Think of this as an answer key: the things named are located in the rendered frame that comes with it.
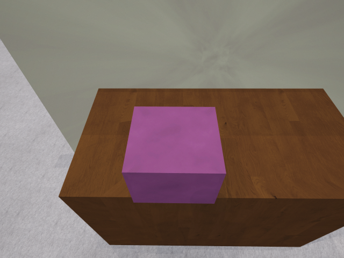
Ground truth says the pedestal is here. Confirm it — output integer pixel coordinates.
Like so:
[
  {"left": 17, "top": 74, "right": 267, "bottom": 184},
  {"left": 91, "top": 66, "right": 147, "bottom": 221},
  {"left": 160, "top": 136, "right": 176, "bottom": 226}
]
[{"left": 59, "top": 89, "right": 344, "bottom": 247}]

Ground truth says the carton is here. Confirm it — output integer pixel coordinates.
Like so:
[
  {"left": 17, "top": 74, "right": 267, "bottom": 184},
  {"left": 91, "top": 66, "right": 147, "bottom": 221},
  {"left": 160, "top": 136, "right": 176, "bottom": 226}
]
[{"left": 122, "top": 106, "right": 226, "bottom": 204}]

